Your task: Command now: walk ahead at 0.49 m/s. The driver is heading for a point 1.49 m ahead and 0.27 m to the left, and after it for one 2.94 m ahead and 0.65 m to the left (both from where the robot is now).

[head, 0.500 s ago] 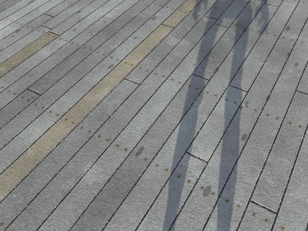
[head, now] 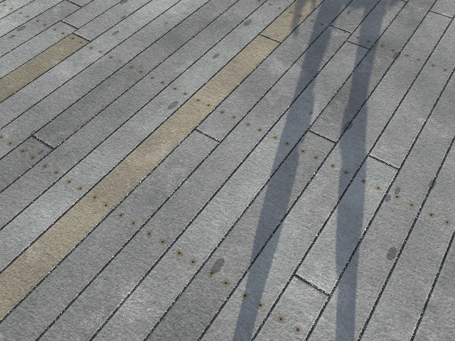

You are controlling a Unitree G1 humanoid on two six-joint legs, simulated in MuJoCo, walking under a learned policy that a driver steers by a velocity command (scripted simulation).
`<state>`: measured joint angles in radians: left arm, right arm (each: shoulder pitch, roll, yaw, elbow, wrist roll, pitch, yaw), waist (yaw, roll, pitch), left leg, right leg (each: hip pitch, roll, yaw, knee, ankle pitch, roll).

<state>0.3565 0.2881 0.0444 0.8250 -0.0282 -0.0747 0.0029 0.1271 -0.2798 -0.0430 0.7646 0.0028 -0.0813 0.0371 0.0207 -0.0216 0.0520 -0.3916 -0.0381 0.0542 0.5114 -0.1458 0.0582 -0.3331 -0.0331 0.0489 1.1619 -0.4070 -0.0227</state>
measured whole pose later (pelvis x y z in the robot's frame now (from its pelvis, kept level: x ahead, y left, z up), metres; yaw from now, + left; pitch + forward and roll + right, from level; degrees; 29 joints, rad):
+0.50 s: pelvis +0.29 -0.06 +0.00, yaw +0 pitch +2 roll +1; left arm 0.13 0.27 0.04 0.72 0.00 -0.09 -0.03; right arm 0.33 -0.31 -0.04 0.89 0.03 -0.07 0.01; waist -0.03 0.01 0.04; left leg -0.25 -0.01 -0.04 1.06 -0.47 0.03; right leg -0.43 0.01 -0.04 0.55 -0.16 -0.05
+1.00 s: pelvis +0.57 -0.01 -0.01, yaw +0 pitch +2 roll -1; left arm 0.36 0.30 0.05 0.90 -0.01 -0.06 0.00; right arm 0.06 -0.27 -0.04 0.77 0.01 -0.09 0.04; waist 0.05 0.00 0.04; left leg -0.47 0.00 0.04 0.57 -0.13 0.06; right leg -0.13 0.00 0.02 0.83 -0.51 -0.01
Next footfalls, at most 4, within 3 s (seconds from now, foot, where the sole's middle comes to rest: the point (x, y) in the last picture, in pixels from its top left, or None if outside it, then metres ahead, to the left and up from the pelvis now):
0.42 right None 0.41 -0.15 -0.77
0.94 left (208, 257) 0.71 0.09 -0.77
1.48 right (276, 180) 1.02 -0.13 -0.77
2.00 left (190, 137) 1.21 0.19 -0.77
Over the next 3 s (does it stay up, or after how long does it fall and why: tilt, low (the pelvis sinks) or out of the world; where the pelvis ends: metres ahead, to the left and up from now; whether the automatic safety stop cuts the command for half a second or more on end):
stays up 1.60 0.32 0.00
